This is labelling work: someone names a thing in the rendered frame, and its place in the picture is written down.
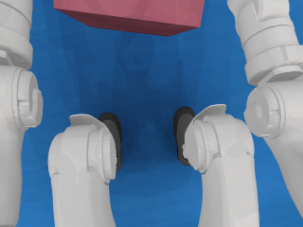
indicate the robot left forearm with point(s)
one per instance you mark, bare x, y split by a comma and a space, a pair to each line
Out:
15, 26

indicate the robot right forearm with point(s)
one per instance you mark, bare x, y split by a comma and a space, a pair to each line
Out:
268, 39

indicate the robot right upper arm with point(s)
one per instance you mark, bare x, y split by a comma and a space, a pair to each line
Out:
274, 111

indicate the left robot shin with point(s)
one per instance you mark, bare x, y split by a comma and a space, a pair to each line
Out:
53, 160

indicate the left robot thigh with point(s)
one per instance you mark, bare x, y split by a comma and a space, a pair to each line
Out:
87, 161

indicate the carton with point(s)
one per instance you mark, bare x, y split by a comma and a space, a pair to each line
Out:
154, 17

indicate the robot left upper arm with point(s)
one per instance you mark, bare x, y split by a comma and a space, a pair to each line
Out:
21, 107

